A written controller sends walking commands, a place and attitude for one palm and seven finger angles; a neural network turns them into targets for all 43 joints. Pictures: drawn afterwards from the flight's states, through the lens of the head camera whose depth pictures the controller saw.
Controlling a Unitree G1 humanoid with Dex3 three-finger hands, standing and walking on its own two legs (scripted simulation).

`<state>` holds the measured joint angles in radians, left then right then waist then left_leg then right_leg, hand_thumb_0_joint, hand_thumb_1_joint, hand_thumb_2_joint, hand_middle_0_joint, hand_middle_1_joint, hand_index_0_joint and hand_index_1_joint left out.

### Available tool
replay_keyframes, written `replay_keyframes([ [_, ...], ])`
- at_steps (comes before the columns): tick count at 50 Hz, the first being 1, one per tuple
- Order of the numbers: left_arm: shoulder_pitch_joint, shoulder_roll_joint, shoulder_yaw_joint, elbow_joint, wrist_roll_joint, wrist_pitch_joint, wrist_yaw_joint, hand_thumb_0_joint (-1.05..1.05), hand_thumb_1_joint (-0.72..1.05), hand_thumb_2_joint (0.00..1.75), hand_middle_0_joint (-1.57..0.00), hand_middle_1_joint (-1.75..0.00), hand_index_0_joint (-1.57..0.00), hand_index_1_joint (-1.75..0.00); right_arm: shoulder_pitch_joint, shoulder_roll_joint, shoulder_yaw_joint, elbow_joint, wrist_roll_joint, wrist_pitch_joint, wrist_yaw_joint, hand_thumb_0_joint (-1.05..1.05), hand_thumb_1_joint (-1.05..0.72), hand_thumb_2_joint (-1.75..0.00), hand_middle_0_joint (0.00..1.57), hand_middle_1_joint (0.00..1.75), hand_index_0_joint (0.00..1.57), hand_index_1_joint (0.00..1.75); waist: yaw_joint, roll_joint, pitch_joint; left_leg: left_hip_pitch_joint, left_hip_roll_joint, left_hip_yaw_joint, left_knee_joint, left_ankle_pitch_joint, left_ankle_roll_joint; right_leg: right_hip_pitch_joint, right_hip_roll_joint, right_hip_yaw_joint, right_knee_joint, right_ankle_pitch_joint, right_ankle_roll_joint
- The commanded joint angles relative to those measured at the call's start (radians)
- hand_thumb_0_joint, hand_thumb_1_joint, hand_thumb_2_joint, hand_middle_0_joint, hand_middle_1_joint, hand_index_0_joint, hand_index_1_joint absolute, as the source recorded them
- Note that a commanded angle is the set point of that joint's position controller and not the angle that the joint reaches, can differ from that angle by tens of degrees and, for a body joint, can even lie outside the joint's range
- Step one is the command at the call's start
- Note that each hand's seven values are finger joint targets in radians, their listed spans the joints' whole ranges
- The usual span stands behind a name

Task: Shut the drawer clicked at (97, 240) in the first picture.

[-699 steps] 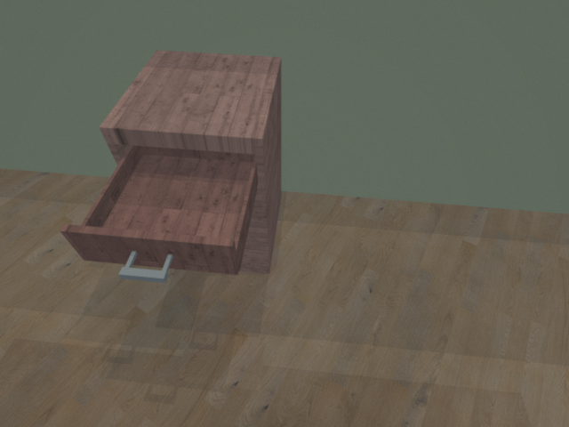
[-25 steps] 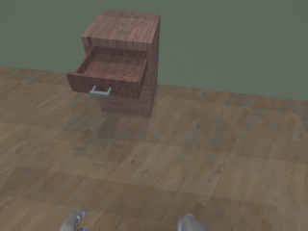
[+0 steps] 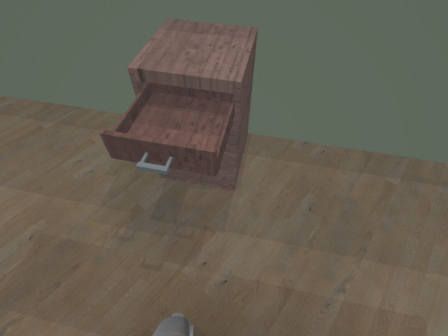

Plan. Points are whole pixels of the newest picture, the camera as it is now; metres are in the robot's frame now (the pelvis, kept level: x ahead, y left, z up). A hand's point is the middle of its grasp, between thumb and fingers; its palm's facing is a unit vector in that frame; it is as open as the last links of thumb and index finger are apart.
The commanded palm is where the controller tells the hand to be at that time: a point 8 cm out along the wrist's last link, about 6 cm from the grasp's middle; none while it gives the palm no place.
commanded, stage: take the last steps up to it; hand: left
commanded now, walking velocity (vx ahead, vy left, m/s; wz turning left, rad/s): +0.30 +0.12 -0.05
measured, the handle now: (155, 163) +0.62 +0.28 -0.20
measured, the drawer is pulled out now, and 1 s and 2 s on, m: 0.30 0.30 0.30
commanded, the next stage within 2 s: come to a stop and stand still in 0.62 s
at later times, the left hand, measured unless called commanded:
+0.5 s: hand (130, 254) +0.30 +0.25 -0.16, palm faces -0.06 -0.98 -0.20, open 7.3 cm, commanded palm none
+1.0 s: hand (133, 249) +0.33 +0.26 -0.19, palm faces +0.02 -0.98 -0.19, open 7.3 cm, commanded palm none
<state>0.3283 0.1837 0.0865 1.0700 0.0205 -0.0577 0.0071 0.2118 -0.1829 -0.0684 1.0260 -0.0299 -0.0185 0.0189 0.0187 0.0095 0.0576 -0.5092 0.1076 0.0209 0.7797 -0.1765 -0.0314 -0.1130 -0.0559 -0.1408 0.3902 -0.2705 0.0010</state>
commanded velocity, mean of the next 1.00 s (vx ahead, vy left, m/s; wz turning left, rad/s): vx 0.09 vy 0.03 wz -0.03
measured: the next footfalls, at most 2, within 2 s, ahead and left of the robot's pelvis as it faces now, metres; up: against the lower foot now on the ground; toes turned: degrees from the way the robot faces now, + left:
left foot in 0.12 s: +0.17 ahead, +0.17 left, +0.00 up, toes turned +5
right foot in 0.58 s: +0.30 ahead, -0.04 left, +0.00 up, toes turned -12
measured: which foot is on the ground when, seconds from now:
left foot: up 0.00-0.10, down 0.12-0.60, up 0.62-0.92, down 0.94-1.00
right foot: down 0.00-0.12, up 0.14-0.56, down 0.58-1.00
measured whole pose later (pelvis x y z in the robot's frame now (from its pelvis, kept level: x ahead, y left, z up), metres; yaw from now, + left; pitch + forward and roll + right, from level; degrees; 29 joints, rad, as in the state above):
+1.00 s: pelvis +0.30 +0.08 -0.01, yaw -4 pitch -1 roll +0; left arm 0.26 0.17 0.05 1.09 0.01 0.01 0.04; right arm 0.20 -0.16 -0.04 1.07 -0.02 -0.01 -0.03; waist 0.02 -0.03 0.05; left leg -0.30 0.03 0.04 0.55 -0.22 0.00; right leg -0.19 -0.05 -0.11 0.55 -0.36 0.01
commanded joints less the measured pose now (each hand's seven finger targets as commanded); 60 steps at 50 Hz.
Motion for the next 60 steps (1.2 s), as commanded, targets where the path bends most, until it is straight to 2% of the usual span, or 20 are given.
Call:
replay_keyframes([
  [1, 0.023, 0.140, 0.018, -0.038, 0.012, -0.023, -0.006, 0.00, 0.90, 0.90, -0.20, -0.30, -0.20, -0.30, -0.043, -0.015, 0.005, -0.084, 0.002, -0.027, 0.019, 0.00, -0.90, -0.90, 0.20, 0.30, 0.20, 0.30, 0.023, -0.178, 0.026, 0.098, -0.039, 0.049, -0.171, -0.027, 0.006, -0.075, -0.257, 0.171, -0.160, 0.090, -0.131],
  [4, 0.012, 0.136, 0.018, -0.033, 0.006, -0.007, -0.004, 0.00, 0.90, 0.90, -0.20, -0.30, -0.20, -0.30, 0.060, -0.076, -0.002, -0.052, 0.002, -0.044, 0.008, 0.00, -0.90, -0.90, 0.20, 0.30, 0.20, 0.30, -0.042, -0.115, -0.026, 0.379, -0.091, 0.097, -0.335, -0.016, 0.016, -0.149, -0.193, 0.101, 0.020, 0.134, -0.084],
  [5, 0.023, 0.102, 0.007, -0.038, 0.003, -0.004, -0.008, 0.00, 0.90, 0.90, -0.20, -0.30, -0.20, -0.30, 0.184, -0.150, -0.020, -0.018, -0.003, -0.053, -0.006, 0.00, -0.90, -0.90, 0.20, 0.30, 0.20, 0.30, -0.095, 0.023, -0.105, 0.575, 0.001, -0.006, -0.359, -0.045, 0.052, -0.252, -0.120, 0.039, 0.255, 0.107, -0.051],
  [6, 0.043, 0.038, -0.006, -0.060, -0.005, -0.004, -0.013, 0.00, 0.90, 0.90, -0.20, -0.30, -0.20, -0.30, 0.311, -0.268, -0.049, 0.005, -0.012, -0.053, -0.018, 0.00, -0.90, -0.90, 0.20, 0.30, 0.20, 0.30, -0.136, 0.314, -0.184, 0.718, 0.247, -0.333, -0.420, -0.031, 0.147, -0.464, 0.020, -0.038, 0.578, -0.294, -0.004],
  [7, -0.029, 0.048, -0.010, -0.094, -0.003, -0.007, -0.008, 0.00, 0.90, 0.90, -0.20, -0.30, -0.20, -0.30, 0.347, -0.270, -0.043, 0.010, -0.006, -0.039, -0.030, 0.00, -0.90, -0.90, 0.20, 0.30, 0.20, 0.30, -0.154, 0.255, -0.188, 0.706, 0.315, -0.403, -0.491, 0.028, 0.220, -0.551, 0.013, 0.069, 0.762, -0.337, -0.021],
  [8, -0.064, 0.064, -0.008, -0.089, -0.002, -0.007, -0.005, 0.00, 0.90, 0.90, -0.20, -0.30, -0.20, -0.30, 0.270, -0.224, -0.027, -0.003, -0.003, -0.038, -0.035, 0.00, -0.90, -0.90, 0.20, 0.30, 0.20, 0.30, -0.131, 0.180, -0.151, 0.632, 0.300, -0.328, -0.498, 0.036, 0.237, -0.559, -0.040, 0.105, 0.833, -0.276, -0.034],
  [14, -0.017, 0.023, -0.011, -0.066, 0.006, 0.028, -0.024, 0.00, 0.90, 0.90, -0.20, -0.30, -0.20, -0.30, 0.105, -0.107, 0.018, -0.025, 0.007, -0.066, -0.046, 0.00, -0.90, -0.90, 0.20, 0.30, 0.20, 0.30, -0.009, 0.104, -0.001, 0.364, 0.186, -0.063, -0.597, 0.145, 0.198, -0.485, -0.089, 0.110, 0.744, -0.029, -0.012],
  [24, -0.198, 0.020, -0.022, -0.160, 0.006, 0.031, -0.026, 0.00, 0.90, 0.90, -0.20, -0.30, -0.20, -0.30, 0.187, -0.104, 0.018, 0.034, -0.002, -0.055, -0.044, 0.00, -0.90, -0.90, 0.20, 0.30, 0.20, 0.30, -0.031, 0.069, 0.013, 0.413, 0.163, 0.005, -0.539, 0.302, 0.210, -0.330, -0.030, 0.039, 0.323, 0.008, -0.031],
  [27, -0.112, 0.041, -0.012, -0.136, 0.007, 0.025, -0.020, 0.00, 0.90, 0.90, -0.20, -0.30, -0.20, -0.30, 0.189, -0.098, 0.021, 0.054, 0.001, -0.044, -0.046, 0.00, -0.90, -0.90, 0.20, 0.30, 0.20, 0.30, 0.019, 0.011, 0.001, 0.320, 0.115, 0.028, -0.391, 0.287, 0.160, -0.088, 0.014, 0.013, 0.172, 0.066, -0.048],
  [28, -0.008, 0.080, -0.002, -0.105, 0.008, 0.014, -0.016, 0.00, 0.90, 0.90, -0.20, -0.30, -0.20, -0.30, 0.180, -0.088, 0.026, 0.054, 0.010, -0.047, -0.044, 0.00, -0.90, -0.90, 0.20, 0.30, 0.20, 0.30, 0.068, -0.034, -0.049, 0.239, 0.057, 0.067, -0.239, 0.268, 0.119, 0.097, -0.012, 0.063, 0.115, 0.124, -0.069],
  [30, 0.192, 0.234, 0.029, -0.052, -0.003, 0.000, -0.001, 0.00, 0.90, 0.90, -0.20, -0.30, -0.20, -0.30, 0.178, -0.064, 0.023, 0.009, 0.020, -0.047, -0.035, 0.00, -0.90, -0.90, 0.20, 0.30, 0.20, 0.30, 0.115, -0.290, -0.188, -0.075, -0.120, 0.114, 0.282, -0.437, 0.033, 0.376, -0.433, 0.579, -0.063, 0.393, -0.274],
  [31, 0.129, 0.208, 0.025, -0.071, -0.009, 0.003, 0.010, 0.00, 0.90, 0.90, -0.20, -0.30, -0.20, -0.30, 0.159, -0.093, 0.011, 0.003, 0.014, -0.035, -0.038, 0.00, -0.90, -0.90, 0.20, 0.30, 0.20, 0.30, 0.088, -0.175, -0.121, -0.096, -0.072, -0.007, 0.380, -0.407, 0.039, 0.268, -0.434, 0.534, -0.095, 0.355, -0.299],
  [34, -0.046, 0.103, -0.002, -0.106, -0.012, -0.006, 0.015, 0.00, 0.90, 0.90, -0.20, -0.30, -0.20, -0.30, 0.138, -0.037, 0.013, 0.028, 0.008, -0.017, -0.032, 0.00, -0.90, -0.90, 0.20, 0.30, 0.20, 0.30, 0.001, -0.148, -0.033, -0.039, -0.008, -0.037, 0.347, -0.213, 0.021, 0.029, -0.295, 0.265, -0.126, 0.413, -0.206],
  [38, -0.105, 0.068, -0.020, -0.095, -0.006, -0.012, 0.015, 0.00, 0.90, 0.90, -0.20, -0.30, -0.20, -0.30, 0.193, 0.032, 0.029, 0.065, 0.013, 0.008, -0.029, 0.00, -0.90, -0.90, 0.20, 0.30, 0.20, 0.30, -0.050, -0.110, -0.026, 0.142, -0.028, 0.019, 0.088, -0.121, -0.011, -0.135, -0.214, 0.107, -0.150, 0.489, -0.167],
  [44, -0.093, 0.107, -0.014, -0.052, -0.006, 0.018, 0.029, 0.00, 0.90, 0.90, -0.20, -0.30, -0.20, -0.30, 0.152, -0.002, 0.026, 0.045, 0.017, 0.013, -0.037, 0.00, -0.90, -0.90, 0.20, 0.30, 0.20, 0.30, -0.040, -0.137, -0.071, 0.305, -0.077, 0.022, -0.282, 0.039, -0.015, -0.096, -0.173, 0.102, 0.003, 0.469, -0.114],
  [47, -0.021, 0.038, -0.035, -0.045, -0.018, 0.044, 0.039, 0.00, 0.90, 0.90, -0.20, -0.30, -0.20, -0.30, 0.150, -0.124, 0.013, 0.033, 0.012, -0.003, -0.051, 0.00, -0.90, -0.90, 0.20, 0.30, 0.20, 0.30, -0.012, 0.115, -0.109, 0.371, 0.153, -0.176, -0.376, 0.591, 0.102, -0.147, -0.019, 0.047, 0.130, 0.000, -0.004],
  [49, -0.005, 0.034, -0.038, -0.035, -0.013, 0.064, 0.039, 0.00, 0.90, 0.90, -0.20, -0.30, -0.20, -0.30, 0.090, -0.148, 0.007, 0.020, 0.010, 0.015, -0.064, 0.00, -0.90, -0.90, 0.20, 0.30, 0.20, 0.30, -0.007, 0.115, -0.025, 0.257, 0.180, -0.170, -0.431, 0.476, 0.149, -0.123, 0.016, 0.057, 0.201, -0.154, -0.001],
  [52, -0.018, 0.074, -0.030, -0.041, -0.007, 0.093, 0.027, 0.00, 0.90, 0.90, -0.20, -0.30, -0.20, -0.30, 0.109, -0.158, 0.002, 0.019, 0.005, 0.017, -0.087, 0.00, -0.90, -0.90, 0.20, 0.30, 0.20, 0.30, -0.033, 0.230, -0.050, 0.321, 0.238, -0.209, -0.454, 0.689, 0.206, -0.215, 0.028, 0.120, 0.471, -0.300, -0.003],
  [56, -0.047, 0.074, -0.020, -0.062, 0.000, 0.103, 0.016, 0.00, 0.90, 0.90, -0.20, -0.30, -0.20, -0.30, 0.066, -0.186, -0.014, -0.010, 0.002, 0.029, -0.093, 0.00, -0.90, -0.90, 0.20, 0.30, 0.20, 0.30, -0.041, 0.099, -0.115, 0.412, 0.243, -0.168, -0.401, 0.632, 0.227, -0.311, 0.036, 0.151, 0.580, -0.276, 0.011],
  [60, -0.033, 0.057, -0.020, -0.082, 0.000, 0.106, 0.008, 0.00, 0.90, 0.90, -0.20, -0.30, -0.20, -0.30, 0.009, -0.198, -0.023, -0.030, -0.002, 0.033, -0.082, 0.00, -0.90, -0.90, 0.20, 0.30, 0.20, 0.30, -0.028, 0.160, -0.138, 0.342, 0.214, -0.154, -0.445, 0.299, 0.185, -0.222, 0.024, 0.134, 0.422, -0.231, 0.013],
])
